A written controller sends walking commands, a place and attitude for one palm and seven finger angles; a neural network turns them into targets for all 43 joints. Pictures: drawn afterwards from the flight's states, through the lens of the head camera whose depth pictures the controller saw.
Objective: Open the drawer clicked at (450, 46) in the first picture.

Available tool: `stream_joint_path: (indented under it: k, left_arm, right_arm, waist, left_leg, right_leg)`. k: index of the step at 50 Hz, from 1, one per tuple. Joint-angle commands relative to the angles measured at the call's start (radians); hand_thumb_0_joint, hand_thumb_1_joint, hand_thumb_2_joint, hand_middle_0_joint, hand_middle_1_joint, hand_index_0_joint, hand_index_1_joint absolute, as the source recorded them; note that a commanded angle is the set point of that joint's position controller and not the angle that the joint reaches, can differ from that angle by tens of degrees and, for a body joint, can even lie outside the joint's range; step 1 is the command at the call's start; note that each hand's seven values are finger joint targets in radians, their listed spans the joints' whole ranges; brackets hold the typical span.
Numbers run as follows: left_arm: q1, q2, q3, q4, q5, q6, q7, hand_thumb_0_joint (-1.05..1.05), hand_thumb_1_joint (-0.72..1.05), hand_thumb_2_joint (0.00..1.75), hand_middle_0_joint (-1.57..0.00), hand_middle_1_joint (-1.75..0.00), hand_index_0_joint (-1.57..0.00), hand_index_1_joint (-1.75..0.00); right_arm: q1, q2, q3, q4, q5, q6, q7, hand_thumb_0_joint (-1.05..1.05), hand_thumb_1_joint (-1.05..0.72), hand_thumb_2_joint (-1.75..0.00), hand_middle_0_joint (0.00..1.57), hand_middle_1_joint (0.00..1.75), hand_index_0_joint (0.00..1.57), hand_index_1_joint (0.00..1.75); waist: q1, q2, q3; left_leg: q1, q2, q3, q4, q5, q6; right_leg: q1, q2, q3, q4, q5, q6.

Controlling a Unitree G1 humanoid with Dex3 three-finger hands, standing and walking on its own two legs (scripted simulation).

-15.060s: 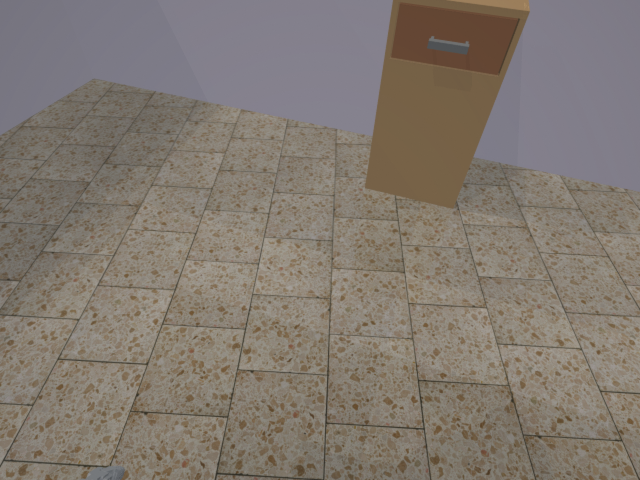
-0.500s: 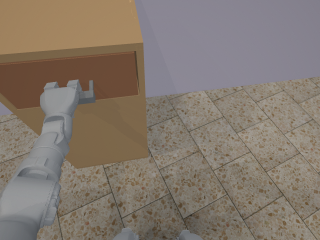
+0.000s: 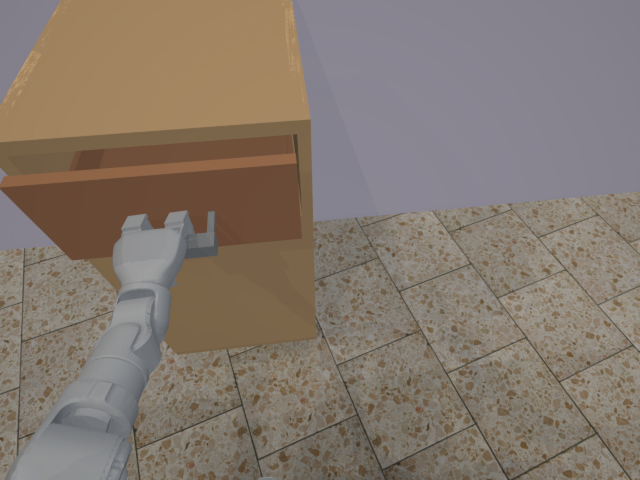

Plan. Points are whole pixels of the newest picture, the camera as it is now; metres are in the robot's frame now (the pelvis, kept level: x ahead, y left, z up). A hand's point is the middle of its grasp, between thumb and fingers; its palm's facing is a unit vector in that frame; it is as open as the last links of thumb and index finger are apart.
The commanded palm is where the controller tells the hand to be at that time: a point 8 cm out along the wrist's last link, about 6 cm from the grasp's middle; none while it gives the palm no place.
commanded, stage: pull the drawer open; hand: left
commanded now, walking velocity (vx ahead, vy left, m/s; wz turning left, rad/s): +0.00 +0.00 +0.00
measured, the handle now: (170, 235) +0.45 +0.23 +0.00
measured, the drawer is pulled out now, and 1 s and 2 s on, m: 0.05 0.18 0.29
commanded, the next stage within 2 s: none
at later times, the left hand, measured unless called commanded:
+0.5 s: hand (161, 319) +0.33 +0.22 -0.02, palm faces -0.03 -0.04 -1.00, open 5.8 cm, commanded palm +0.30 +0.21 +0.03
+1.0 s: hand (156, 363) +0.27 +0.21 -0.02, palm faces +0.00 -0.06 -1.00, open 5.7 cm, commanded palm +0.24 +0.21 +0.03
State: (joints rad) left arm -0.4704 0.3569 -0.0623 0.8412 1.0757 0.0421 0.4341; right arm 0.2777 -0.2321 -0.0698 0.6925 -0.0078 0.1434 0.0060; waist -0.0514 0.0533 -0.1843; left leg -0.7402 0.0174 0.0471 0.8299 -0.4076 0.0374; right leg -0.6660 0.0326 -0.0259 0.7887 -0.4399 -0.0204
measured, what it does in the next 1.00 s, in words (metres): stands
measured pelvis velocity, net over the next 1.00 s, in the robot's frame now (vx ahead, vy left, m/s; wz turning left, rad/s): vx -0.02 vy -0.01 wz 0.01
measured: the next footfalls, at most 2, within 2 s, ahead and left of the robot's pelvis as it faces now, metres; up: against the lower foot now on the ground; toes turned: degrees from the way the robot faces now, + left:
none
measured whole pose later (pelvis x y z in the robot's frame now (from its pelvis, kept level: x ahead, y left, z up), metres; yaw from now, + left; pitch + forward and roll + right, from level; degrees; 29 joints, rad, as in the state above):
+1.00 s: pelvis -0.02 -0.01 +0.00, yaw +1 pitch +12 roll +0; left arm 0.00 0.30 -0.13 0.40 1.07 0.11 0.46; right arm 0.18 -0.24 -0.05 0.65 -0.01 0.10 -0.02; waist 0.00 0.05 -0.15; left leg -0.62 0.01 0.05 0.81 -0.39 0.02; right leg -0.57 0.03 -0.02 0.81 -0.44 -0.04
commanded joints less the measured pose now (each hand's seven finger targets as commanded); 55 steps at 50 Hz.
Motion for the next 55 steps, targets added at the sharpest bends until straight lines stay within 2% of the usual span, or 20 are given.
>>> stream_joint_path:
  k: [1, 3, 9, 11, 12, 14, 17, 20, 23, 27, 28, 30, 32, 33, 37, 40, 44, 46, 52, 55]
  left_arm:
    - [-0.192, 0.129, 0.031, -0.239, -0.010, -0.016, 0.035, 0.00, 0.90, 0.90, -0.40, -1.35, -0.40, -1.35]
    - [-0.172, 0.095, 0.007, -0.270, -0.014, -0.007, 0.036, 0.00, 0.90, 0.90, -0.40, -1.35, -0.40, -1.35]
    - [-0.101, 0.119, 0.031, -0.357, -0.008, 0.008, 0.050, 0.00, 0.90, 0.90, -0.40, -1.35, -0.40, -1.35]
    - [-0.073, 0.089, 0.008, -0.375, -0.011, 0.018, 0.052, 0.00, 0.90, 0.90, -0.40, -1.35, -0.40, -1.35]
    - [-0.088, 0.117, 0.028, -0.384, -0.009, 0.021, 0.056, 0.00, 0.90, 0.90, -0.40, -1.35, -0.40, -1.35]
    - [-0.098, 0.084, -0.003, -0.381, -0.004, 0.031, 0.059, 0.00, 0.90, 0.90, -0.40, -1.35, -0.40, -1.35]
    - [-0.105, 0.108, 0.013, -0.399, -0.002, 0.037, 0.063, 0.00, 0.90, 0.90, -0.40, -1.35, -0.40, -1.35]
    - [-0.085, 0.097, 0.003, -0.359, -0.006, 0.045, 0.056, 0.00, 0.90, 0.90, -0.40, -1.35, -0.40, -1.35]
    - [-0.045, 0.122, 0.026, -0.395, -0.010, 0.033, 0.052, 0.00, 0.90, 0.90, -0.40, -1.35, -0.40, -1.35]
    - [0.050, 0.138, 0.055, -0.419, -0.020, 0.017, 0.046, 0.00, 0.90, 0.90, -0.40, -1.35, -0.40, -1.35]
    - [0.085, 0.104, 0.032, -0.436, -0.028, 0.015, 0.044, 0.00, 0.90, 0.90, -0.40, -1.35, -0.40, -1.35]
    - [0.091, 0.110, 0.036, -0.451, -0.023, 0.011, 0.048, 0.00, 0.90, 0.90, -0.40, -1.35, -0.40, -1.35]
    - [0.146, 0.137, 0.072, -0.491, -0.021, 0.009, 0.055, 0.00, 0.90, 0.90, -0.40, -1.35, -0.40, -1.35]
    - [0.189, 0.112, 0.054, -0.495, -0.023, 0.015, 0.057, 0.00, 0.90, 0.90, -0.40, -1.35, -0.40, -1.35]
    - [0.248, 0.126, 0.073, -0.573, -0.019, 0.027, 0.071, 0.00, 0.90, 0.90, -0.40, -1.35, -0.40, -1.35]
    - [0.291, 0.076, 0.031, -0.607, -0.020, 0.046, 0.079, 0.00, 0.90, 0.90, -0.40, -1.35, -0.40, -1.35]
    - [0.271, 0.111, 0.055, -0.612, -0.017, 0.066, 0.080, 0.00, 0.90, 0.90, -0.40, -1.35, -0.40, -1.35]
    - [0.274, 0.075, 0.016, -0.639, -0.017, 0.072, 0.076, 0.00, 0.90, 0.90, -0.40, -1.35, -0.40, -1.35]
    - [0.331, 0.107, 0.050, -0.645, -0.023, 0.076, 0.057, 0.00, 0.90, 0.90, -0.40, -1.35, -0.40, -1.35]
    - [0.376, 0.064, 0.012, -0.665, -0.024, 0.071, 0.050, 0.00, 0.90, 0.90, -0.40, -1.35, -0.40, -1.35]
  right_arm:
    - [0.046, -0.139, -0.049, -0.095, 0.000, -0.019, -0.009, 0.00, -0.90, -0.90, 0.20, 0.30, 0.20, 0.30]
    - [0.030, -0.136, -0.048, -0.103, 0.001, -0.021, -0.008, 0.00, -0.90, -0.90, 0.20, 0.30, 0.20, 0.30]
    - [-0.010, -0.135, -0.043, -0.118, 0.000, -0.028, -0.013, 0.00, -0.90, -0.90, 0.20, 0.30, 0.20, 0.30]
    - [-0.026, -0.132, -0.040, -0.125, 0.001, -0.032, -0.014, 0.00, -0.90, -0.90, 0.20, 0.30, 0.20, 0.30]
    - [-0.032, -0.135, -0.037, -0.124, 0.000, -0.032, -0.016, 0.00, -0.90, -0.90, 0.20, 0.30, 0.20, 0.30]
    - [-0.043, -0.131, -0.036, -0.125, 0.003, -0.035, -0.019, 0.00, -0.90, -0.90, 0.20, 0.30, 0.20, 0.30]
    - [-0.052, -0.133, -0.034, -0.125, 0.000, -0.039, -0.026, 0.00, -0.90, -0.90, 0.20, 0.30, 0.20, 0.30]
    - [-0.060, -0.129, -0.030, -0.123, 0.005, -0.042, -0.035, 0.00, -0.90, -0.90, 0.20, 0.30, 0.20, 0.30]
    - [-0.070, -0.128, -0.029, -0.132, 0.004, -0.048, -0.040, 0.00, -0.90, -0.90, 0.20, 0.30, 0.20, 0.30]
    - [-0.094, -0.127, -0.024, -0.143, 0.004, -0.055, -0.043, 0.00, -0.90, -0.90, 0.20, 0.30, 0.20, 0.30]
    - [-0.092, -0.125, -0.025, -0.151, 0.006, -0.060, -0.041, 0.00, -0.90, -0.90, 0.20, 0.30, 0.20, 0.30]
    - [-0.098, -0.126, -0.025, -0.149, 0.006, -0.064, -0.039, 0.00, -0.90, -0.90, 0.20, 0.30, 0.20, 0.30]
    - [-0.113, -0.127, -0.026, -0.157, 0.003, -0.067, -0.036, 0.00, -0.90, -0.90, 0.20, 0.30, 0.20, 0.30]
    - [-0.112, -0.125, -0.026, -0.163, 0.003, -0.071, -0.032, 0.00, -0.90, -0.90, 0.20, 0.30, 0.20, 0.30]
    - [-0.134, -0.127, -0.025, -0.169, 0.000, -0.074, -0.028, 0.00, -0.90, -0.90, 0.20, 0.30, 0.20, 0.30]
    - [-0.141, -0.124, -0.028, -0.175, 0.001, -0.080, -0.020, 0.00, -0.90, -0.90, 0.20, 0.30, 0.20, 0.30]
    - [-0.157, -0.128, -0.020, -0.169, 0.000, -0.080, -0.026, 0.00, -0.90, -0.90, 0.20, 0.30, 0.20, 0.30]
    - [-0.168, -0.123, -0.016, -0.177, 0.001, -0.082, -0.027, 0.00, -0.90, -0.90, 0.20, 0.30, 0.20, 0.30]
    - [-0.189, -0.120, -0.008, -0.183, -0.001, -0.082, -0.038, 0.00, -0.90, -0.90, 0.20, 0.30, 0.20, 0.30]
    - [-0.192, -0.113, -0.009, -0.194, -0.001, -0.086, -0.033, 0.00, -0.90, -0.90, 0.20, 0.30, 0.20, 0.30]
  waist:
    - [0.010, 0.004, -0.355]
    - [0.000, -0.002, -0.340]
    - [0.014, -0.009, -0.321]
    - [0.014, -0.002, -0.299]
    - [0.014, -0.014, -0.296]
    - [0.009, -0.002, -0.264]
    - [0.013, -0.024, -0.286]
    - [0.012, -0.035, -0.234]
    - [0.035, -0.011, -0.279]
    - [0.053, -0.046, -0.269]
    - [0.051, -0.031, -0.257]
    - [0.046, -0.039, -0.232]
    - [0.065, -0.038, -0.263]
    - [0.064, -0.027, -0.247]
    - [0.071, -0.026, -0.259]
    - [0.060, -0.009, -0.220]
    - [0.060, -0.051, -0.197]
    - [0.059, -0.033, -0.198]
    - [0.076, -0.053, -0.196]
    - [0.077, -0.036, -0.173]
  left_leg:
    - [0.363, -0.017, -0.038, -0.041, 0.592, 0.004]
    - [0.371, -0.016, -0.040, -0.040, 0.595, 0.005]
    - [0.370, -0.017, -0.039, -0.049, 0.563, 0.003]
    - [0.364, -0.021, -0.037, -0.057, 0.528, 0.001]
    - [0.354, -0.021, -0.039, -0.061, 0.513, 0.001]
    - [0.352, -0.024, -0.040, -0.068, 0.462, -0.001]
    - [0.349, -0.029, -0.036, -0.073, 0.432, 0.002]
    - [0.324, -0.035, -0.031, -0.083, 0.371, 0.003]
    - [0.333, -0.039, -0.024, -0.085, 0.379, 0.004]
    - [0.307, -0.042, -0.021, -0.090, 0.379, 0.004]
    - [0.311, -0.042, -0.017, -0.089, 0.385, 0.005]
    - [0.300, -0.042, -0.017, -0.089, 0.368, 0.004]
    - [0.309, -0.040, -0.016, -0.087, 0.391, 0.003]
    - [0.307, -0.041, -0.014, -0.090, 0.379, 0.002]
    - [0.311, -0.040, -0.014, -0.086, 0.399, -0.001]
    - [0.327, -0.036, -0.017, -0.086, 0.393, -0.002]
    - [0.313, -0.038, -0.020, -0.095, 0.343, -0.002]
    - [0.328, -0.040, -0.021, -0.096, 0.337, -0.002]
    - [0.326, -0.044, -0.021, -0.099, 0.327, -0.002]
    - [0.334, -0.042, -0.023, -0.099, 0.334, -0.002]
  right_leg:
    - [0.121, 0.028, -0.006, -0.059, 0.528, -0.019]
    - [0.112, 0.027, -0.008, -0.063, 0.525, -0.017]
    - [0.130, 0.025, -0.008, -0.064, 0.515, -0.020]
    - [0.125, 0.024, -0.010, -0.071, 0.491, -0.021]
    - [0.134, 0.024, -0.007, -0.070, 0.482, -0.023]
    - [0.106, 0.024, -0.012, -0.075, 0.436, -0.024]
    - [0.133, 0.022, -0.005, -0.080, 0.428, -0.024]
    - [0.126, 0.020, -0.005, -0.091, 0.394, -0.024]
    - [0.164, 0.015, 0.008, -0.089, 0.419, -0.025]
    - [0.200, 0.014, 0.016, -0.093, 0.453, -0.023]
    - [0.195, 0.013, 0.013, -0.090, 0.463, -0.024]
    - [0.184, 0.015, 0.014, -0.091, 0.452, -0.022]
    - [0.204, 0.015, 0.018, -0.087, 0.468, -0.025]
    - [0.200, 0.013, 0.016, -0.086, 0.463, -0.025]
    - [0.210, 0.015, 0.017, -0.078, 0.485, -0.026]
    - [0.173, 0.017, 0.007, -0.078, 0.455, -0.026]
    - [0.170, 0.016, 0.005, -0.083, 0.411, -0.023]
    - [0.161, 0.015, 0.003, -0.086, 0.397, -0.024]
    - [0.189, 0.012, 0.015, -0.094, 0.400, -0.023]
    - [0.172, 0.013, 0.007, -0.089, 0.396, -0.025]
